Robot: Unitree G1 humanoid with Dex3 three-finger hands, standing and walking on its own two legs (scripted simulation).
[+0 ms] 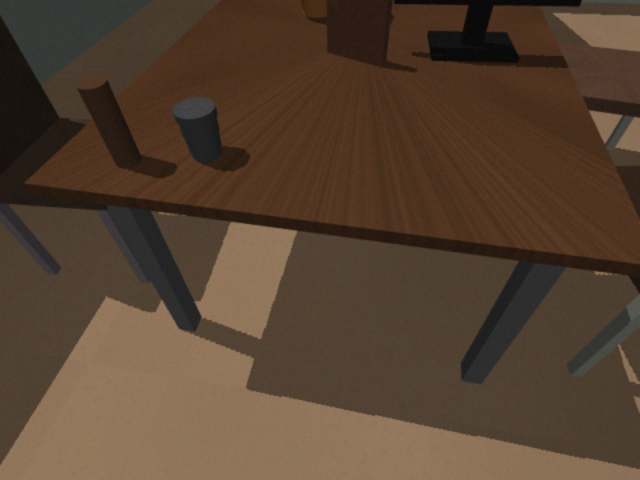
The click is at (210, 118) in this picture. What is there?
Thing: tapered cup
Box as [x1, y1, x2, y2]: [173, 97, 221, 161]
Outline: 185,99 174,106 173,114 175,120 179,124 182,135 186,140 189,151 192,154 193,158 198,161 209,161 215,159 221,153 221,143 218,134 219,129 216,120 215,105 212,100 203,97
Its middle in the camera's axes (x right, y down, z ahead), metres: -0.25 -0.22 +0.82
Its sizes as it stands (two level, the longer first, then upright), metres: 0.084 0.084 0.110
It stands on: a support 0.74 m high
